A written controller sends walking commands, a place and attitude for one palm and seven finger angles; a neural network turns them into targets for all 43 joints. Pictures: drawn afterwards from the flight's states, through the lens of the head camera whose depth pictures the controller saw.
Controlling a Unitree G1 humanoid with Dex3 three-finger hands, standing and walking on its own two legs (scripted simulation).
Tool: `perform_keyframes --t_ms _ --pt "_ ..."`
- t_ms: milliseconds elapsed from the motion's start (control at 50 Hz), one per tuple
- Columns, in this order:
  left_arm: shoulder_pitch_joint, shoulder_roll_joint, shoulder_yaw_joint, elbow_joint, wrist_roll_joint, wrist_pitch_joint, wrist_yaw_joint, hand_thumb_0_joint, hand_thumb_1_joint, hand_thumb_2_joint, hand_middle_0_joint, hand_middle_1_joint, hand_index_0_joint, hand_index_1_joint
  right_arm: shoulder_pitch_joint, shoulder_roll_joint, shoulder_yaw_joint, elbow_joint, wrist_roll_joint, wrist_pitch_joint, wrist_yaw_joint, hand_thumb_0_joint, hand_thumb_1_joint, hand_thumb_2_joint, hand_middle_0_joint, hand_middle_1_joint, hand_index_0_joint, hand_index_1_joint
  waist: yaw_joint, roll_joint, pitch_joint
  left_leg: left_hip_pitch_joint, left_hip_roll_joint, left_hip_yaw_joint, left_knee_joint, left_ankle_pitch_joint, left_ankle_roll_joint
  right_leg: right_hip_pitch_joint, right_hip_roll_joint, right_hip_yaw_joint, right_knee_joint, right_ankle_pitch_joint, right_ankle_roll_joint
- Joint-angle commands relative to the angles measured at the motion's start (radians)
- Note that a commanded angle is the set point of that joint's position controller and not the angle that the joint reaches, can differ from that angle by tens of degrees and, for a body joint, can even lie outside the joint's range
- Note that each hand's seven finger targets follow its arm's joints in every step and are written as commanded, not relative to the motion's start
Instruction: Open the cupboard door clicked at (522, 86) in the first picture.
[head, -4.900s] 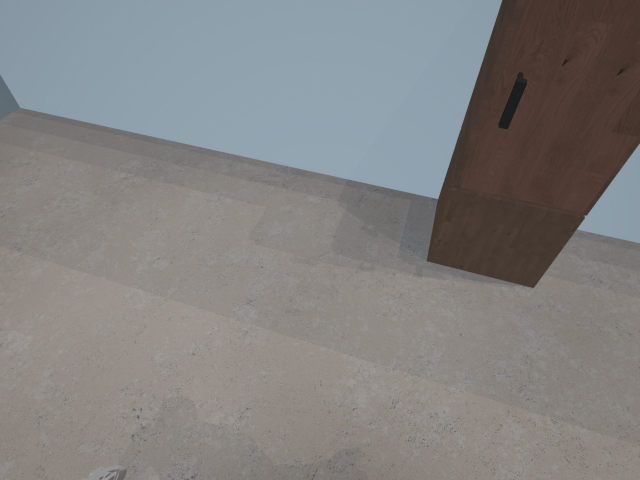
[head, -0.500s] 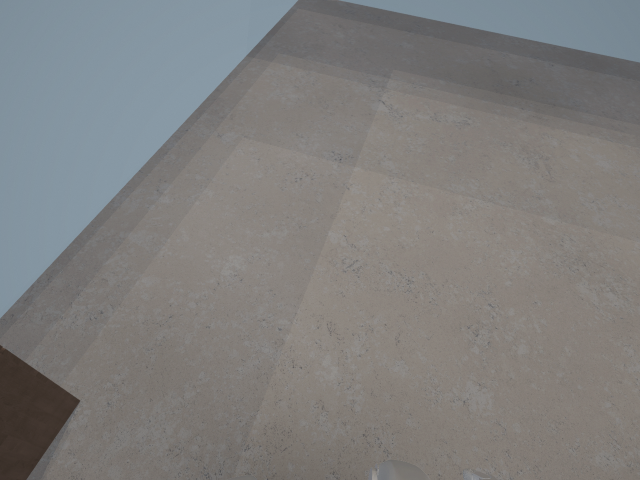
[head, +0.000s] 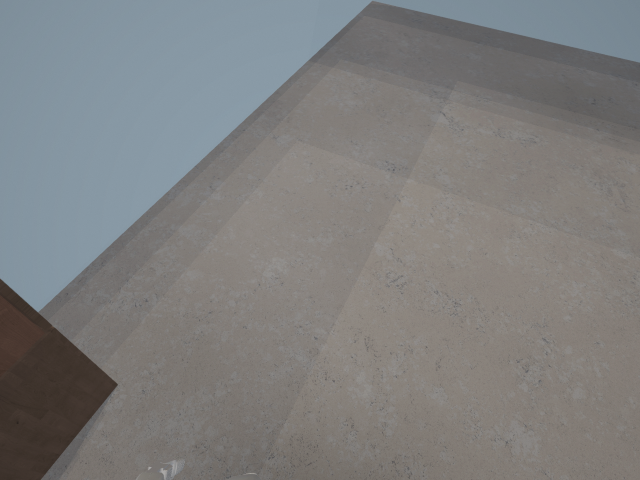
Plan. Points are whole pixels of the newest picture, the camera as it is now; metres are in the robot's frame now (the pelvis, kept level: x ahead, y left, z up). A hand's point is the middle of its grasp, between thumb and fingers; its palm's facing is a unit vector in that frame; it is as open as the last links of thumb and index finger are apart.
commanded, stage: turn to face it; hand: left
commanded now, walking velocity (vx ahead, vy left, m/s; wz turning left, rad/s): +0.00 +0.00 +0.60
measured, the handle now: out of the picture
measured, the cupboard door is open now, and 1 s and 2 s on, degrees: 0 0 0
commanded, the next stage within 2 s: take the last steps up to it in 1.78 s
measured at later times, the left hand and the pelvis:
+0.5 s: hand out of the picture +0.00 +0.16 -0.12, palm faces +0.31 -0.90 -0.31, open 7.4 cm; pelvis -0.01 -0.06 +0.02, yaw +17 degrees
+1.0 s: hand out of the picture -0.12 +0.18 -0.14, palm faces +0.62 -0.74 -0.27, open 7.4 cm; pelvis -0.04 -0.04 +0.02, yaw +36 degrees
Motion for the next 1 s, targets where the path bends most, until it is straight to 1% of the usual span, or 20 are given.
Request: perform_keyframes --t_ms 0,40,80,200,300,320,340,360,380,420,460,640,700,740,760,780,800,840,900,980 --pt "-0.072 0.08 0.033 -0.137 -0.001 -0.011 0.011 0.0 0.9 0.9 -0.2 -0.3 -0.2 -0.3 0.153 -0.264 -0.063 -0.049 -0.002 -0.036 -0.034 0.0 -0.9 -0.9 0.2 0.3 0.2 0.3 -0.046 0.249 -0.141 0.255 0.342 -0.545 -0.397 0.351 0.167 -0.364 0.063 0.178 0.471 -0.097 0.004" --pt "-0.05 0.098 0.041 -0.112 -0.001 -0.016 -0.003 0.0 0.9 0.9 -0.2 -0.3 -0.2 -0.3 0.015 -0.211 -0.038 -0.093 -0.006 -0.041 -0.036 0.0 -0.9 -0.9 0.2 0.3 0.2 0.3 0.003 0.163 -0.09 0.164 0.247 -0.412 -0.403 0.281 0.127 -0.31 0.05 0.189 0.436 0.046 0.006" --pt "0.002 0.104 0.041 -0.092 -0.003 -0.01 -0.01 0.0 0.9 0.9 -0.2 -0.3 -0.2 -0.3 -0.048 -0.213 -0.036 -0.116 -0.002 -0.043 -0.036 0.0 -0.9 -0.9 0.2 0.3 0.2 0.3 0.027 0.152 -0.107 0.157 0.203 -0.337 -0.409 0.258 0.12 -0.251 0.062 0.18 0.341 0.074 0.008" --pt "0.018 0.109 0.035 -0.116 -0.004 -0.005 -0.008 0.0 0.9 0.9 -0.2 -0.3 -0.2 -0.3 -0.067 -0.253 -0.053 -0.138 -0.003 -0.024 -0.025 0.0 -0.9 -0.9 0.2 0.3 0.2 0.3 0.008 0.14 -0.126 0.199 0.193 -0.413 -0.41 0.18 0.155 -0.178 0.119 0.168 0.102 0.043 0.003" --pt "0.143 0.132 0.033 -0.107 -0.01 -0.02 -0.002 0.0 0.9 0.9 -0.2 -0.3 -0.2 -0.3 -0.145 -0.261 -0.062 -0.172 0.002 -0.006 -0.014 0.0 -0.9 -0.9 0.2 0.3 0.2 0.3 0.059 0.173 -0.13 0.065 0.124 -0.419 -0.329 0.204 0.105 0.068 0.158 0.139 -0.232 0.164 -0.016" --pt "0.189 0.161 0.04 -0.101 -0.006 -0.027 0.003 0.0 0.9 0.9 -0.2 -0.3 -0.2 -0.3 -0.16 -0.238 -0.059 -0.183 0.008 -0.004 -0.01 0.0 -0.9 -0.9 0.2 0.3 0.2 0.3 0.085 0.101 -0.135 -0.023 0.073 -0.386 -0.253 0.141 0.059 0.184 0.118 0.171 -0.396 0.218 -0.033" --pt "0.209 0.257 0.057 -0.113 0.013 -0.038 0.011 0.0 0.9 0.9 -0.2 -0.3 -0.2 -0.3 -0.149 -0.165 -0.048 -0.204 0.017 0.0 -0.005 0.0 -0.9 -0.9 0.2 0.3 0.2 0.3 0.096 -0.17 -0.111 -0.235 -0.07 -0.242 -0.004 -0.077 -0.031 0.277 -0.138 0.463 -0.572 0.092 -0.123" --pt "0.156 0.313 0.053 -0.138 0.011 -0.032 0.013 0.0 0.9 0.9 -0.2 -0.3 -0.2 -0.3 -0.172 -0.164 -0.043 -0.227 0.005 -0.003 -0.005 0.0 -0.9 -0.9 0.2 0.3 0.2 0.3 0.091 -0.276 -0.071 -0.269 -0.111 -0.165 0.237 -0.242 -0.061 0.144 -0.321 0.585 -0.602 0.148 -0.213" --pt "0.119 0.268 0.056 -0.144 0.003 -0.038 0.02 0.0 0.9 0.9 -0.2 -0.3 -0.2 -0.3 -0.178 -0.198 -0.051 -0.212 -0.004 0.01 -0.008 0.0 -0.9 -0.9 0.2 0.3 0.2 0.3 0.076 -0.269 -0.055 -0.235 -0.07 -0.216 0.371 -0.224 -0.05 0.057 -0.302 0.559 -0.598 0.176 -0.214" --pt "0.031 0.207 0.028 -0.153 0.005 -0.046 0.013 0.0 0.9 0.9 -0.2 -0.3 -0.2 -0.3 -0.157 -0.184 -0.047 -0.168 -0.003 0.017 0.005 0.0 -0.9 -0.9 0.2 0.3 0.2 0.3 0.022 -0.114 0.021 -0.226 -0.036 -0.185 0.502 -0.086 -0.065 0.024 -0.176 0.331 -0.512 0.36 -0.182" --pt "0.06 0.187 0.02 -0.145 0.006 -0.055 0.013 0.0 0.9 0.9 -0.2 -0.3 -0.2 -0.3 -0.136 -0.166 -0.036 -0.15 0.002 0.017 0.01 0.0 -0.9 -0.9 0.2 0.3 0.2 0.3 0.029 -0.14 -0.025 -0.221 -0.031 -0.147 0.49 -0.052 -0.089 0.122 -0.137 0.213 -0.445 0.588 -0.172" --pt "0.193 0.249 0.034 -0.082 0.014 -0.04 0.011 0.0 0.9 0.9 -0.2 -0.3 -0.2 -0.3 -0.273 -0.133 -0.008 -0.172 0.013 0.015 0.013 0.0 -0.9 -0.9 0.2 0.3 0.2 0.3 0.109 -0.192 -0.064 -0.089 -0.02 -0.037 0.134 -0.124 -0.088 0.226 -0.195 0.111 -0.394 0.713 -0.192" --pt "0.186 0.265 0.047 -0.071 0.014 -0.033 0.009 0.0 0.9 0.9 -0.2 -0.3 -0.2 -0.3 -0.242 -0.134 -0.004 -0.171 0.015 0.002 0.009 0.0 -0.9 -0.9 0.2 0.3 0.2 0.3 0.106 -0.213 -0.103 0.001 -0.022 -0.002 -0.024 -0.11 -0.069 0.243 -0.215 0.074 -0.333 0.731 -0.177" --pt "0.166 0.262 0.052 -0.07 0.005 -0.028 0.004 0.0 0.9 0.9 -0.2 -0.3 -0.2 -0.3 -0.176 -0.156 -0.01 -0.159 0.01 -0.008 0.007 0.0 -0.9 -0.9 0.2 0.3 0.2 0.3 0.066 -0.184 -0.132 0.131 -0.027 0.011 -0.218 0.037 -0.052 0.199 -0.189 0.008 -0.227 0.682 -0.122" --pt "0.168 0.245 0.052 -0.078 -0.004 -0.025 -0.001 0.0 0.9 0.9 -0.2 -0.3 -0.2 -0.3 -0.111 -0.21 -0.025 -0.144 0.007 -0.018 0.005 0.0 -0.9 -0.9 0.2 0.3 0.2 0.3 0.029 -0.06 -0.181 0.315 0.017 -0.052 -0.327 0.207 -0.023 0.078 -0.164 -0.017 -0.065 0.604 -0.074" --pt "0.144 0.185 0.042 -0.117 -0.01 -0.024 -0.011 0.0 0.9 0.9 -0.2 -0.3 -0.2 -0.3 -0.041 -0.33 -0.056 -0.141 0.003 -0.026 -0.001 0.0 -0.9 -0.9 0.2 0.3 0.2 0.3 -0.013 0.267 -0.202 0.501 0.272 -0.391 -0.343 0.565 0.089 -0.226 -0.023 -0.045 0.166 0.088 0.009" --pt "0.077 0.162 0.024 -0.163 -0.001 -0.017 -0.007 0.0 0.9 0.9 -0.2 -0.3 -0.2 -0.3 0.024 -0.371 -0.062 -0.112 0.012 -0.017 -0.006 0.0 -0.9 -0.9 0.2 0.3 0.2 0.3 -0.037 0.301 -0.18 0.469 0.392 -0.466 -0.345 0.768 0.199 -0.33 0.021 0.04 0.295 -0.203 0.024" --pt "0.007 0.161 0.033 -0.15 -0.004 -0.006 0.001 0.0 0.9 0.9 -0.2 -0.3 -0.2 -0.3 -0.023 -0.321 -0.054 -0.111 0.008 -0.021 -0.028 0.0 -0.9 -0.9 0.2 0.3 0.2 0.3 -0.027 0.276 -0.132 0.344 0.306 -0.433 -0.355 0.578 0.19 -0.346 0.025 0.156 0.393 -0.09 0.022" --pt "0.076 0.162 0.038 -0.108 -0.002 -0.007 -0.014 0.0 0.9 0.9 -0.2 -0.3 -0.2 -0.3 -0.165 -0.262 -0.034 -0.156 0.004 -0.027 -0.026 0.0 -0.9 -0.9 0.2 0.3 0.2 0.3 0.045 0.166 -0.096 0.221 0.188 -0.311 -0.374 0.428 0.132 -0.249 0.046 0.161 0.343 0.055 0.024" --pt "0.048 0.158 0.033 -0.123 -0.004 -0.003 -0.011 0.0 0.9 0.9 -0.2 -0.3 -0.2 -0.3 -0.138 -0.263 -0.039 -0.147 0.004 -0.022 -0.021 0.0 -0.9 -0.9 0.2 0.3 0.2 0.3 0.027 0.169 -0.077 0.193 0.166 -0.361 -0.399 0.322 0.141 -0.199 0.082 0.163 0.196 0.054 0.023"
